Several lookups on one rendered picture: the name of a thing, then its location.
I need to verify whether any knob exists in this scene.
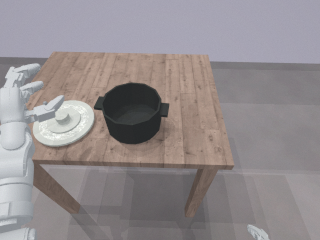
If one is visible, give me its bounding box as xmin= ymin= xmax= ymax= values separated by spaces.
xmin=55 ymin=110 xmax=70 ymax=123

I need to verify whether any robot left upper arm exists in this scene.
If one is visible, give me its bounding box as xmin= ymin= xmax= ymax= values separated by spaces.
xmin=0 ymin=227 xmax=38 ymax=240

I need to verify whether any left robot hand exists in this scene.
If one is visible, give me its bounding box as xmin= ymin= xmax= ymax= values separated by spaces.
xmin=0 ymin=63 xmax=65 ymax=125

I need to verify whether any right robot hand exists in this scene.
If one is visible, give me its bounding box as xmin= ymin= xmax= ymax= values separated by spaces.
xmin=247 ymin=224 xmax=270 ymax=240

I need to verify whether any pot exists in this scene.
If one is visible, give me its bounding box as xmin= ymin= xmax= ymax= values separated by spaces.
xmin=93 ymin=82 xmax=170 ymax=145

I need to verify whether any left robot forearm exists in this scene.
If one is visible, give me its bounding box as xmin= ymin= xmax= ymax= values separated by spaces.
xmin=0 ymin=121 xmax=36 ymax=234

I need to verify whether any lid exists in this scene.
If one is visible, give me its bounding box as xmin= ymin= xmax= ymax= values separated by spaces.
xmin=32 ymin=100 xmax=95 ymax=147

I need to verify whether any table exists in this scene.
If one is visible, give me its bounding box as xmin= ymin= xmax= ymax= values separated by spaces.
xmin=0 ymin=51 xmax=235 ymax=218

